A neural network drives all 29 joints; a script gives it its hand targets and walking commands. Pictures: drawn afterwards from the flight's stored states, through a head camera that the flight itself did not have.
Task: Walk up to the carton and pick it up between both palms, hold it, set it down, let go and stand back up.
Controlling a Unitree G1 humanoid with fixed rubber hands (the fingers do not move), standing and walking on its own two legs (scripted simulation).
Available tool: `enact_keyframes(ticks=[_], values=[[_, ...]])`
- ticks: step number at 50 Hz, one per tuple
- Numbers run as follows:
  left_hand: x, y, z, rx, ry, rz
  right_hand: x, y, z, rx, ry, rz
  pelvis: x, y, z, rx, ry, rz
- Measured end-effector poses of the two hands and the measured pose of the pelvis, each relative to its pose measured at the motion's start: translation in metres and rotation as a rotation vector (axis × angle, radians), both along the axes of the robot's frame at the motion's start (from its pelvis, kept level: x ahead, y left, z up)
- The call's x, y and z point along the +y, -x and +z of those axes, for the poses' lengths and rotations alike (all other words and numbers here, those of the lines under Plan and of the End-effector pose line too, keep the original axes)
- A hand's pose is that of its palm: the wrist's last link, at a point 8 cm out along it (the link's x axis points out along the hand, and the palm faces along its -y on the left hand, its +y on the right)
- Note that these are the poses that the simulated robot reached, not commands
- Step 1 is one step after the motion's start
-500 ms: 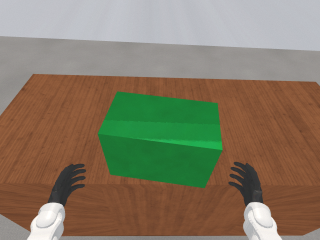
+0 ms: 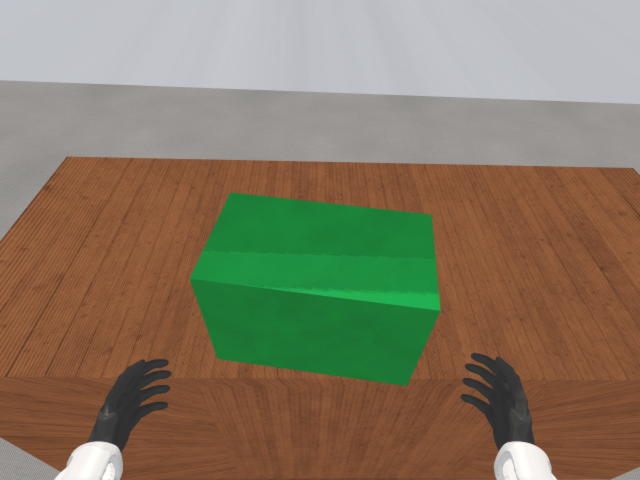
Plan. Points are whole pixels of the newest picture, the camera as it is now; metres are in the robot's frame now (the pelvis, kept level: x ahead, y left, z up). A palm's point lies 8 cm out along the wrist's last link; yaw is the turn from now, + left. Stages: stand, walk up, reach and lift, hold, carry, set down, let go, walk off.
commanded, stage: set down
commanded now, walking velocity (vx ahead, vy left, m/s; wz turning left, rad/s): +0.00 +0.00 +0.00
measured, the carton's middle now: (319, 290) +0.39 +0.01 -0.01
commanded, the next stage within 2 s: let go in 1.08 s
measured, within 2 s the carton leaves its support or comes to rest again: neither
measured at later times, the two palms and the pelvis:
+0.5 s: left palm (120, 430) +0.20 +0.26 -0.04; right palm (502, 426) +0.19 -0.22 -0.03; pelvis +0.02 +0.00 +0.00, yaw +0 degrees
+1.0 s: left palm (125, 452) +0.18 +0.25 -0.06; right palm (497, 438) +0.19 -0.22 -0.05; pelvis +0.03 +0.00 +0.01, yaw +0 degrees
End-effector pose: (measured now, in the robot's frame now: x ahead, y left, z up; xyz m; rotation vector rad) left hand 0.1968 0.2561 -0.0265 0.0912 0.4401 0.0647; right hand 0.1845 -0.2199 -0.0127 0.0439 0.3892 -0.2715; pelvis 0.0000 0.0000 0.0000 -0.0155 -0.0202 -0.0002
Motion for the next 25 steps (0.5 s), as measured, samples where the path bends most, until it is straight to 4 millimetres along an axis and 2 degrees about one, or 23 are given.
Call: enact_keyframes(ticks=[25], values=[[-0.001,-0.004,-0.015,0.141,0.014,0.005,0.002,-0.008,-0.014,0.085,0.031,0.044,-0.002,-0.018,0.005,0.005,-0.003,0.001]])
